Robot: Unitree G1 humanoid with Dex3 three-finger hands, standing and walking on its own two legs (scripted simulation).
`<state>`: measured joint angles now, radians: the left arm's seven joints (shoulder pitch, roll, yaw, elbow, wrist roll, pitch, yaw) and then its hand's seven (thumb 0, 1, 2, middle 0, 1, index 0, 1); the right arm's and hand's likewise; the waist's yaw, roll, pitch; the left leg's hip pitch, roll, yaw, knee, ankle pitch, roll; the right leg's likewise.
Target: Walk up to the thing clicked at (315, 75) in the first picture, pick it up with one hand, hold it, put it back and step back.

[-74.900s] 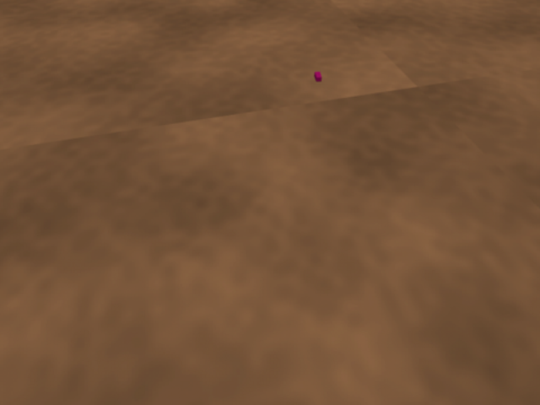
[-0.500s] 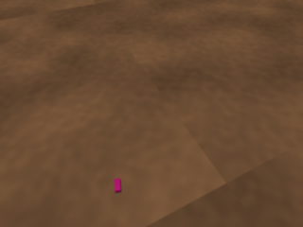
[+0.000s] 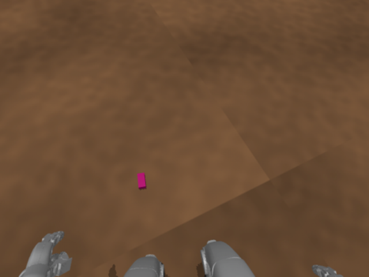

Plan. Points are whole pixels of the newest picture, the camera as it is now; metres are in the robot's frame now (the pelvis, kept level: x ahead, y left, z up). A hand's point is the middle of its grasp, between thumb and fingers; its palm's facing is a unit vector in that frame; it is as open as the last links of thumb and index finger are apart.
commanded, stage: step back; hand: left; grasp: from above
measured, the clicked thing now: (141, 180) +0.55 +0.19 -0.75
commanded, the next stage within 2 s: none
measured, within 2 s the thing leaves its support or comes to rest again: neither
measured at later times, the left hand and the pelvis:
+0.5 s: hand out of the picture +0.02 +0.28 -0.14, palm faces -0.01 -0.91 -0.41, open 7.4 cm; pelvis -0.10 +0.02 +0.00, yaw -1 degrees
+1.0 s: hand out of the picture -0.19 +0.32 -0.16, palm faces -0.14 -0.92 -0.36, open 7.4 cm; pelvis -0.26 +0.05 +0.00, yaw -9 degrees
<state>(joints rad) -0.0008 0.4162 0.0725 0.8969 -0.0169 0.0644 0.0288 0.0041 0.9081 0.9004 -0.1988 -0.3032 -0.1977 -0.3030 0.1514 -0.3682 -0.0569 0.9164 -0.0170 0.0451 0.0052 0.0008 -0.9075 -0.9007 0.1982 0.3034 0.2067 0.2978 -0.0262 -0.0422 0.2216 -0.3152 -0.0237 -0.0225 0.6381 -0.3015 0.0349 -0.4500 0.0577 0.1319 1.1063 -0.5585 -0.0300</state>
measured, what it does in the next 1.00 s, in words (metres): walks backwards: right foot, then left foot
